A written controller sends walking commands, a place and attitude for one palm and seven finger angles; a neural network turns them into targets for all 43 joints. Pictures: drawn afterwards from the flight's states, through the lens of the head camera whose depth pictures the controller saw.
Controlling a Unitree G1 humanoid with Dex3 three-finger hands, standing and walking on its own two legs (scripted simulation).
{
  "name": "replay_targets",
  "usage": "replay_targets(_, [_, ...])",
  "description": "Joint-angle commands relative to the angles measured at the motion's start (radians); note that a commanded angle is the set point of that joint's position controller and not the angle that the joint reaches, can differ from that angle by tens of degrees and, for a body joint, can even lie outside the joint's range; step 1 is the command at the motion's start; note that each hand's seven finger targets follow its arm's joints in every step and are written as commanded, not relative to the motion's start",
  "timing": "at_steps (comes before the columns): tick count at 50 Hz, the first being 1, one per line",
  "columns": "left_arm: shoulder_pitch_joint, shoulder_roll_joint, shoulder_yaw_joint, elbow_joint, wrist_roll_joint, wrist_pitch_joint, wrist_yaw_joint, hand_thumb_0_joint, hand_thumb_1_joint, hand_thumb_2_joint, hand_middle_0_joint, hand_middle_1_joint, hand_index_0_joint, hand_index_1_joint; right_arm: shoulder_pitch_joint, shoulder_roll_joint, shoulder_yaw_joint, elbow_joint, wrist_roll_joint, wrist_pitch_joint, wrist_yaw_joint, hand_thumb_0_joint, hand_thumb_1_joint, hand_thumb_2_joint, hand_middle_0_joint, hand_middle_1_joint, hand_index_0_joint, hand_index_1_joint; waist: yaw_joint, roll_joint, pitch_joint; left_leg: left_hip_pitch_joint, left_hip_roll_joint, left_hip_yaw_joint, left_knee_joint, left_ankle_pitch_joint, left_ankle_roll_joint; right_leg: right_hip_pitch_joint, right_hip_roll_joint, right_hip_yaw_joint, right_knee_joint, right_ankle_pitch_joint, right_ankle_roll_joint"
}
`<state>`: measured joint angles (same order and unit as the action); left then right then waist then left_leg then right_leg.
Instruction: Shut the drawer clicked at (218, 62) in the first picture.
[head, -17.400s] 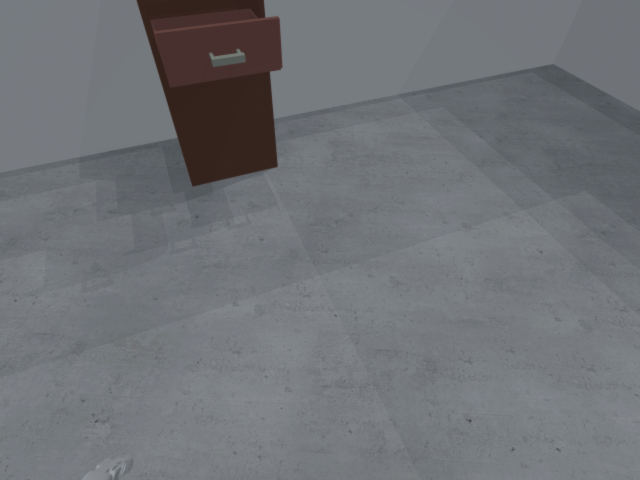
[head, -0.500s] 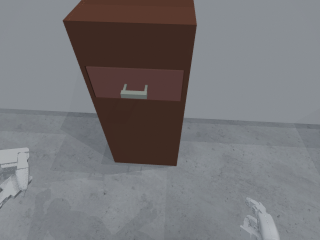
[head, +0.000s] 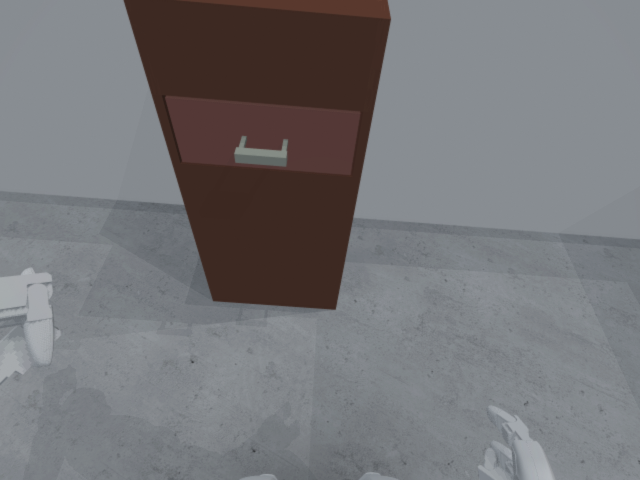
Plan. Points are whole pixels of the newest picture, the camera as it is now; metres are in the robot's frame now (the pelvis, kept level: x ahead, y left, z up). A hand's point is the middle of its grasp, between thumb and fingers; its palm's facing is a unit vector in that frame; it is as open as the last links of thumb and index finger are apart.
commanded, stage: step back with the hand held close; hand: left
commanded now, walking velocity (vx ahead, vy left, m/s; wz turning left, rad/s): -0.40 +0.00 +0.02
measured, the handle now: (262, 149) +0.73 +0.14 -0.04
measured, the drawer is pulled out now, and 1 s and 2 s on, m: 0.00 0.00 0.00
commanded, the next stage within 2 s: stop stepping back and stand still in 0.82 s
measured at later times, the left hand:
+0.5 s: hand (16, 415) +0.14 +0.23 +0.18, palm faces +0.39 -0.81 -0.44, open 3.3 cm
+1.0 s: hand out of the picture +0.05 +0.18 +0.18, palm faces +0.22 -0.81 -0.55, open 3.2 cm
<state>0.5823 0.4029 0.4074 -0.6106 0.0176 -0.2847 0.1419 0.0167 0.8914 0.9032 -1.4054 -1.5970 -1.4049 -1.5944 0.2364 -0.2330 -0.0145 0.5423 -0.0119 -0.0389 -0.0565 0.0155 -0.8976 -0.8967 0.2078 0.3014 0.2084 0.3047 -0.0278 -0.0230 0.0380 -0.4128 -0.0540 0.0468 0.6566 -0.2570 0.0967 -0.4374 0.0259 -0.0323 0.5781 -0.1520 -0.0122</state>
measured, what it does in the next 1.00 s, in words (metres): walks backwards: right foot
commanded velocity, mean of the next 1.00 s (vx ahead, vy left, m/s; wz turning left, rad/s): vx -0.33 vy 0.01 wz -0.03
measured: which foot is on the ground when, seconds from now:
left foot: down 0.00-0.86, up 0.88-1.00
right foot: down 0.00-0.52, up 0.54-0.76, down 0.78-1.00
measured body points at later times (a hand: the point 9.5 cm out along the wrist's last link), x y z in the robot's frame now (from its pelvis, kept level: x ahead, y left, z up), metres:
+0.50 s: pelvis -0.04 -0.02 +0.00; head -0.02 +0.02 +0.45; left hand +0.11 +0.27 +0.21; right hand +0.14 -0.26 -0.06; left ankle -0.04 +0.09 -0.71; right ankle +0.07 -0.13 -0.72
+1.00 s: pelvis -0.15 -0.05 +0.02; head -0.11 -0.03 +0.47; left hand +0.04 +0.22 +0.21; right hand +0.02 -0.29 -0.05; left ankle -0.15 +0.06 -0.68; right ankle -0.17 -0.15 -0.72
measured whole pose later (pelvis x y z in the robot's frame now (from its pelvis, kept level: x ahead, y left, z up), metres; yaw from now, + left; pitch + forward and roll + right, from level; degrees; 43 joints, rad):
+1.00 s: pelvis -0.15 -0.05 +0.02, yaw -2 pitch +6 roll +1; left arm 0.69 0.49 0.43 -0.63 -0.03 -0.24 0.12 0.01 0.89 0.90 -1.40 -1.60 -1.40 -1.59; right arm 0.15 -0.17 0.00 0.58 0.00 -0.03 -0.06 0.01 -0.90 -0.90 0.21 0.30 0.21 0.30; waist -0.03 -0.08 -0.03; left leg -0.48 -0.01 0.02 0.78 -0.39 -0.01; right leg -0.30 0.04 0.05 0.42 -0.22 -0.03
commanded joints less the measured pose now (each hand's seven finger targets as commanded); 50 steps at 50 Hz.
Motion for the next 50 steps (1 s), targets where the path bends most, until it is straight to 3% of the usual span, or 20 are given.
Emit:
replay_targets(1, [0.021,0.16,0.151,-0.183,0.001,-0.067,0.019,0.0,0.9,0.9,-1.4,-1.6,-1.4,-1.6,-0.119,-0.14,-0.061,-0.161,0.003,-0.073,-0.022,0.0,-0.9,-0.9,0.2,0.3,0.2,0.3,0.022,0.163,-0.135,-0.48,0.251,-0.316,-0.408,-0.332,0.054,0.548,0.008,0.104,0.193,0.123,0.023])
replay_targets(6, [0.039,0.16,0.159,-0.171,-0.009,-0.072,0.006,0.0,0.9,0.9,-1.4,-1.6,-1.4,-1.6,-0.116,-0.141,-0.071,-0.152,-0.001,-0.085,-0.023,0.0,-0.9,-0.9,0.2,0.3,0.2,0.3,0.023,0.082,-0.13,-0.413,0.255,-0.303,-0.356,-0.177,0.054,0.5,0.018,0.128,0.192,0.144,0.021])
replay_targets(9, [0.022,0.141,0.139,-0.196,-0.013,-0.078,-0.006,0.0,0.9,0.9,-1.4,-1.6,-1.4,-1.6,-0.105,-0.145,-0.071,-0.137,-0.006,-0.09,-0.02,0.0,-0.9,-0.9,0.2,0.3,0.2,0.3,0.017,0.121,-0.147,-0.379,0.262,-0.282,-0.345,-0.143,0.055,0.48,0.019,0.14,0.201,0.128,0.02])
replay_targets(13, [-0.009,0.146,0.138,-0.207,-0.008,-0.076,-0.007,0.0,0.9,0.9,-1.4,-1.6,-1.4,-1.6,-0.104,-0.142,-0.072,-0.133,-0.006,-0.089,-0.021,0.0,-0.9,-0.9,0.2,0.3,0.2,0.3,0.011,0.089,-0.138,-0.432,0.232,-0.26,-0.293,-0.306,0.052,0.483,-0.011,0.211,0.159,0.12,0.005])
replay_targets(17, [-0.032,0.17,0.129,-0.2,-0.023,-0.066,0.001,0.0,0.9,0.9,-1.4,-1.6,-1.4,-1.6,-0.066,-0.106,-0.084,-0.122,-0.003,-0.06,-0.003,0.0,-0.9,-0.9,0.2,0.3,0.2,0.3,0.0,-0.137,-0.144,-0.163,0.044,-0.127,0.106,-0.272,-0.057,0.13,-0.282,0.523,-0.255,-0.155,-0.119])
replay_targets(18, [-0.039,0.175,0.117,-0.208,-0.036,-0.061,0.009,0.0,0.9,0.9,-1.4,-1.6,-1.4,-1.6,-0.07,-0.096,-0.082,-0.116,-0.002,-0.048,0.004,0.0,-0.9,-0.9,0.2,0.3,0.2,0.3,0.001,-0.171,-0.157,-0.032,0.027,-0.109,0.25,-0.218,-0.081,0.01,-0.339,0.515,-0.34,-0.214,-0.154])
replay_targets(20, [-0.01,0.179,0.131,-0.178,-0.043,-0.06,0.022,0.0,0.9,0.9,-1.4,-1.6,-1.4,-1.6,-0.081,-0.085,-0.074,-0.112,-0.003,-0.036,0.004,0.0,-0.9,-0.9,0.2,0.3,0.2,0.3,-0.005,-0.159,-0.189,0.016,0.028,-0.102,0.31,-0.199,-0.082,0.0,-0.335,0.428,-0.333,-0.095,-0.161])
replay_targets(24, [0.061,0.165,0.118,-0.172,-0.053,-0.05,0.021,0.0,0.9,0.9,-1.4,-1.6,-1.4,-1.6,-0.094,-0.078,-0.052,-0.101,0.005,-0.014,-0.013,0.0,-0.9,-0.9,0.2,0.3,0.2,0.3,-0.011,-0.025,-0.16,0.121,0.049,-0.058,-0.139,-0.102,-0.069,0.01,-0.179,0.207,-0.189,-0.021,-0.047])
replay_targets(25, [0.039,0.155,0.098,-0.218,-0.053,-0.057,0.018,0.0,0.9,0.9,-1.4,-1.6,-1.4,-1.6,-0.124,-0.104,-0.057,-0.107,0.001,-0.024,-0.025,0.0,-0.9,-0.9,0.2,0.3,0.2,0.3,-0.007,0.144,-0.129,0.034,0.131,-0.147,-0.308,-0.095,-0.036,0.075,-0.095,0.145,-0.055,-0.023,-0.008])
replay_targets(26, [0.004,0.169,0.117,-0.255,-0.035,-0.069,0.02,0.0,0.9,0.9,-1.4,-1.6,-1.4,-1.6,-0.136,-0.13,-0.059,-0.119,-0.002,-0.043,-0.032,0.0,-0.9,-0.9,0.2,0.3,0.2,0.3,-0.005,0.343,-0.13,-0.149,0.309,-0.353,-0.4,-0.047,0.042,0.191,0.015,0.07,0.186,-0.028,0.041])
replay_targets(27, [-0.024,0.18,0.13,-0.257,-0.021,-0.064,0.024,0.0,0.9,0.9,-1.4,-1.6,-1.4,-1.6,-0.111,-0.097,-0.061,-0.111,-0.01,-0.074,-0.033,0.0,-0.9,-0.9,0.2,0.3,0.2,0.3,-0.01,0.345,-0.144,-0.167,0.393,-0.386,-0.401,0.073,0.085,0.159,0.048,0.084,0.364,-0.177,0.048])
replay_targets(29, [0.006,0.189,0.161,-0.251,-0.031,-0.071,0.022,0.0,0.9,0.9,-1.4,-1.6,-1.4,-1.6,-0.095,-0.104,-0.084,-0.092,-0.016,-0.124,-0.025,0.0,-0.9,-0.9,0.2,0.3,0.2,0.3,0.007,0.267,-0.198,-0.139,0.412,-0.33,-0.376,0.088,0.109,0.136,0.053,0.121,0.529,-0.269,0.039])
replay_targets(32, [0.033,0.133,0.103,-0.288,-0.054,-0.051,0.014,0.0,0.9,0.9,-1.4,-1.6,-1.4,-1.6,-0.075,-0.091,-0.081,-0.056,-0.014,-0.153,-0.009,0.0,-0.9,-0.9,0.2,0.3,0.2,0.3,0.025,0.181,-0.205,0.15,0.356,-0.211,-0.242,0.544,0.048,0.03,0.009,0.077,0.247,-0.306,0.035])
replay_targets(37, [-0.013,0.111,0.033,-0.242,-0.045,-0.046,-0.008,0.0,0.9,0.9,-1.4,-1.6,-1.4,-1.6,-0.095,-0.108,-0.06,-0.01,-0.026,-0.166,0.011,0.0,-0.9,-0.9,0.2,0.3,0.2,0.3,0.016,0.243,-0.212,0.299,0.329,-0.171,-0.226,0.643,-0.005,0.099,0.014,0.027,-0.076,-0.142,0.043])
replay_targets(40, [0.0,0.166,0.092,-0.212,-0.041,-0.049,-0.015,0.0,0.9,0.9,-1.4,-1.6,-1.4,-1.6,-0.122,-0.11,-0.061,-0.032,-0.03,-0.143,0.007,0.0,-0.9,-0.9,0.2,0.3,0.2,0.3,0.027,0.147,-0.238,0.198,0.258,-0.106,-0.196,0.479,-0.046,0.248,-0.007,0.033,-0.156,0.214,0.04])
replay_targets(42, [0.026,0.218,0.14,-0.203,-0.049,-0.052,-0.014,0.0,0.9,0.9,-1.4,-1.6,-1.4,-1.6,-0.128,-0.069,-0.051,-0.076,-0.012,-0.101,0.004,0.0,-0.9,-0.9,0.2,0.3,0.2,0.3,0.015,-0.082,-0.291,0.177,0.132,0.035,-0.081,0.286,-0.105,0.247,-0.142,0.147,-0.196,0.607,0.031])
replay_targets(44, [0.1,0.239,0.188,-0.163,-0.05,-0.028,-0.009,0.0,0.9,0.9,-1.4,-1.6,-1.4,-1.6,-0.174,-0.052,-0.048,-0.12,0.022,-0.069,-0.003,0.0,-0.9,-0.9,0.2,0.3,0.2,0.3,0.049,-0.28,-0.321,-0.067,0.027,-0.004,0.157,-0.194,-0.11,0.377,-0.284,0.217,-0.195,1.027,0.075])
replay_targets(45, [0.167,0.253,0.221,-0.138,-0.055,-0.013,-0.003,0.0,0.9,0.9,-1.4,-1.6,-1.4,-1.6,-0.183,-0.052,-0.045,-0.127,0.028,-0.055,-0.005,0.0,-0.9,-0.9,0.2,0.3,0.2,0.3,0.061,-0.228,-0.352,-0.119,0.032,-0.066,0.231,-0.232,-0.104,0.401,-0.319,0.22,-0.181,0.994,0.068])
replay_targets(48, [0.205,0.202,0.175,-0.16,-0.062,0.026,0.01,0.0,0.9,0.9,-1.4,-1.6,-1.4,-1.6,-0.156,-0.03,-0.018,-0.133,0.022,-0.024,-0.022,0.0,-0.9,-0.9,0.2,0.3,0.2,0.3,0.028,-0.101,-0.297,-0.106,0.069,-0.049,0.163,-0.17,-0.109,0.383,-0.279,0.205,-0.137,0.759,-0.099])
replay_targets(50, [0.161,0.163,0.123,-0.215,-0.064,0.025,0.018,0.0,0.9,0.9,-1.4,-1.6,-1.4,-1.6,-0.135,-0.055,-0.011,-0.133,0.016,-0.031,-0.027,0.0,-0.9,-0.9,0.2,0.3,0.2,0.3,-0.004,-0.012,-0.252,0.038,0.051,-0.022,-0.043,-0.04,-0.095,0.308,-0.21,0.153,-0.142,0.528,-0.081])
